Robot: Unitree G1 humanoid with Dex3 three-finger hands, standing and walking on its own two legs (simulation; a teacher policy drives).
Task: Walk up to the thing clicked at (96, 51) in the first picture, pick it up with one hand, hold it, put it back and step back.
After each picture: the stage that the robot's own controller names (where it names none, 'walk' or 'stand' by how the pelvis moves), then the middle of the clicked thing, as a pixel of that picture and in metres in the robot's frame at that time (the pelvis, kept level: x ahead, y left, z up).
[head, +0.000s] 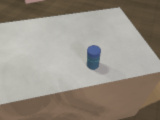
stand; (93, 57) +0.56 -0.02 -0.09
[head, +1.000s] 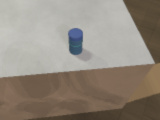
walk; (75, 42) +0.57 +0.06 -0.05
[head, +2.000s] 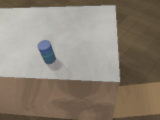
walk; (47, 52) +0.57 +0.27 -0.09
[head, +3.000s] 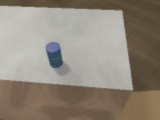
stand; (54, 55) +0.53 +0.18 -0.06
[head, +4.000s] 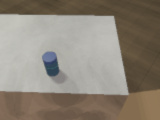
stand; (51, 64) +0.51 +0.19 -0.09
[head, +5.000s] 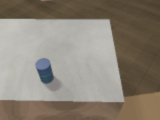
stand; (45, 71) +0.48 +0.21 -0.10
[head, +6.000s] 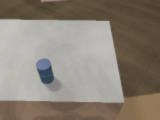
stand; (45, 71) +0.48 +0.20 -0.10
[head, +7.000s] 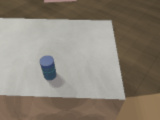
stand; (48, 68) +0.50 +0.20 -0.10
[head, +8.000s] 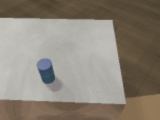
stand; (46, 71) +0.47 +0.21 -0.10
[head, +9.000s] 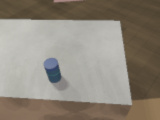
rise first; (53, 70) +0.48 +0.20 -0.09
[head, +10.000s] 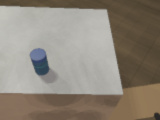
go down; (40, 62) +0.49 +0.18 -0.07
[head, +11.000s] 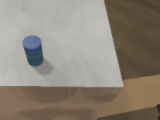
go down; (33, 51) +0.49 +0.18 -0.02
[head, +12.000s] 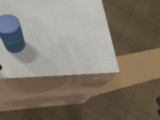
close in; (11, 35) +0.49 +0.20 +0.01
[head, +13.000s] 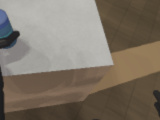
close; (1, 30) +0.51 +0.21 +0.03
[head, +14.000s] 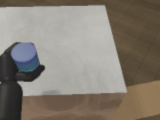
lift; (28, 62) +0.37 +0.18 +0.11
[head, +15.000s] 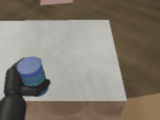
hold; (34, 77) +0.32 +0.18 +0.11
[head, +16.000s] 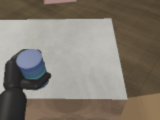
hold; (34, 70) +0.32 +0.17 +0.13
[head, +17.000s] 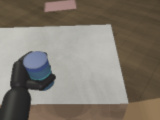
hold; (40, 71) +0.33 +0.15 +0.13
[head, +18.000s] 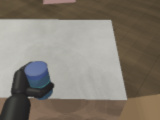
crouch; (40, 80) +0.32 +0.16 +0.08
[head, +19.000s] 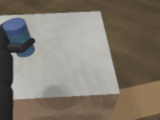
crouch; (20, 38) +0.45 +0.20 +0.14
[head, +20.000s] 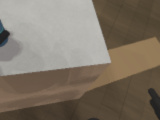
lower; out of the picture +0.51 +0.22 +0.03
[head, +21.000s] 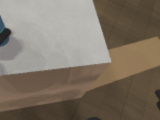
lower; out of the picture +0.52 +0.21 +0.03
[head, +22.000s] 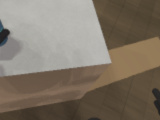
lower; out of the picture +0.52 +0.22 +0.03
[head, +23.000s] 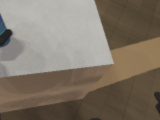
lower; out of the picture +0.51 +0.22 +0.03
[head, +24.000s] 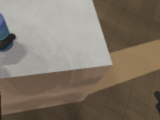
loosen; out of the picture +0.51 +0.21 +0.02
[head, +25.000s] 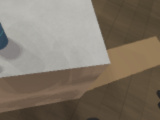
rise; out of the picture +0.50 +0.22 +0.02
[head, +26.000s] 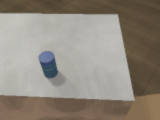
sink last; (48, 65) +0.48 +0.20 -0.04
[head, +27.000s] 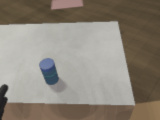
stand; (49, 72) +0.47 +0.21 -0.04
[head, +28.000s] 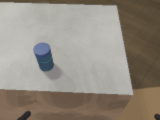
stand; (44, 57) +0.48 +0.20 -0.02
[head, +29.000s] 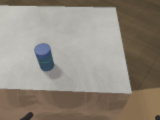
stand; (44, 57) +0.50 +0.20 -0.03
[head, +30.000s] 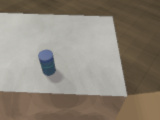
stand; (47, 63) +0.51 +0.19 -0.07
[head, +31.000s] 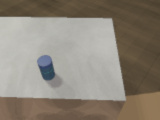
stand; (46, 68) +0.49 +0.20 -0.10
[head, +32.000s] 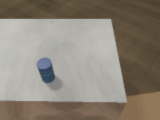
stand; (46, 70) +0.48 +0.20 -0.10
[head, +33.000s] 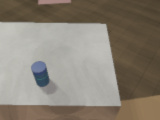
stand; (40, 74) +0.47 +0.22 -0.10
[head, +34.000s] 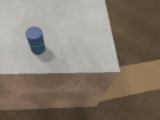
walk; (36, 41) +0.54 +0.21 -0.08
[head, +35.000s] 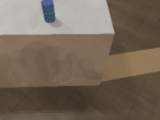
walk; (48, 11) +0.81 +0.24 -0.06
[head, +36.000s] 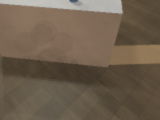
stand; out of the picture +1.15 +0.15 -0.06
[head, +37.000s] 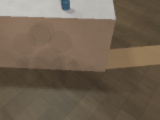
stand; (65, 1) +1.10 +0.18 -0.09
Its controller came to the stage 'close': yes
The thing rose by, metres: 0.24
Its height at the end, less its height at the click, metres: +0.00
